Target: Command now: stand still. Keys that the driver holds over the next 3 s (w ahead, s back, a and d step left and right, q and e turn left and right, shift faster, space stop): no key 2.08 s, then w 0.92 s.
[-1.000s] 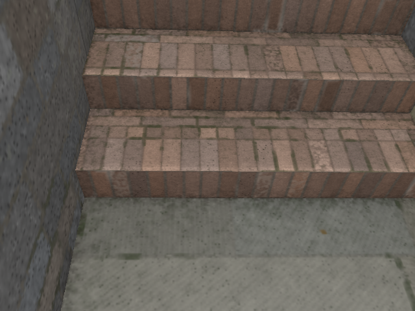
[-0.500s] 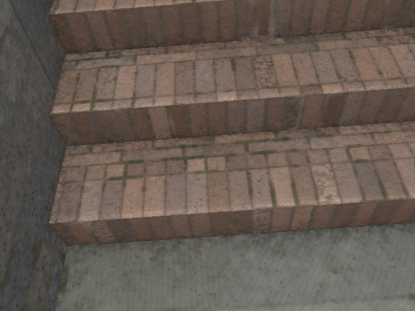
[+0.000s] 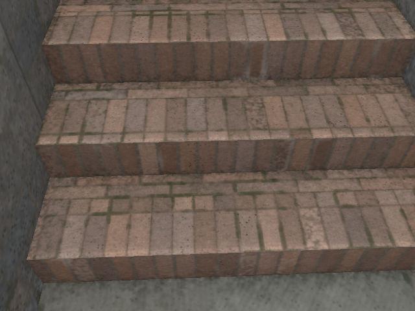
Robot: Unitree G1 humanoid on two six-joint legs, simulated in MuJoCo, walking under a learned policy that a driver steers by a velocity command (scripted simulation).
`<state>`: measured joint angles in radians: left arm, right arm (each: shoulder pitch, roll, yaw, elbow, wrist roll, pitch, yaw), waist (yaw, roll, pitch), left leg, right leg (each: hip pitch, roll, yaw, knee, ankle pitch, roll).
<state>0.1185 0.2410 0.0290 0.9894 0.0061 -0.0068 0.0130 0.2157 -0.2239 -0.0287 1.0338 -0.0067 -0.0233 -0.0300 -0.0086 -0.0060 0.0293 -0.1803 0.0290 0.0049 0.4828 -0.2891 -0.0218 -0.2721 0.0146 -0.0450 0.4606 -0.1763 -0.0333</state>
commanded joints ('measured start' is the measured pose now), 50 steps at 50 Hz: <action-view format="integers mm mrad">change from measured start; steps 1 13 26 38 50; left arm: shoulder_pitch -28 -39 -44 -26 -2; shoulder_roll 101 112 105 96 88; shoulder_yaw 18 17 16 14 15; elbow -30 26 61 77 80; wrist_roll -3 -5 -5 -7 -9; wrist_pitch -7 4 7 7 8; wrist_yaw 2 12 15 17 19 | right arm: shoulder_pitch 21 3 21 65 104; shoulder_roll -126 -109 -99 -84 -70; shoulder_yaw -21 -18 -14 -10 -7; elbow -22 10 37 55 61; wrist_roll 2 0 -1 0 1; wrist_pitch -4 7 6 1 -4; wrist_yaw -5 -9 -16 -19 -22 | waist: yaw -1 4 8 10 12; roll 6 7 6 5 8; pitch -63 -44 -24 -16 -11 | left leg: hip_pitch -48 -34 -51 -62 -67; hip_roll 37 24 19 18 17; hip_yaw -32 -11 0 4 5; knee -85 -97 -107 -109 -109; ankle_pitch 177 161 94 78 81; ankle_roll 27 20 14 13 14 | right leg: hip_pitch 119 127 113 106 106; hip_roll -61 -65 -65 -63 -60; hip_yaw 67 75 85 88 85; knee -45 -48 -71 -78 -72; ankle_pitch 173 173 80 50 67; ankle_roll -33 -35 -36 -38 -38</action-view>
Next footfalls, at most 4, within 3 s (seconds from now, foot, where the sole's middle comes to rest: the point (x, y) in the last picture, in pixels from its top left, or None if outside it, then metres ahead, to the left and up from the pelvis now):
2.74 right None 0.39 -0.10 -0.77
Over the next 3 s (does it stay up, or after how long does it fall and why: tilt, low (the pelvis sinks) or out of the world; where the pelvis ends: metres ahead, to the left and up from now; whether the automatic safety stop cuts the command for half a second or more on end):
stays up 0.35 -0.01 0.01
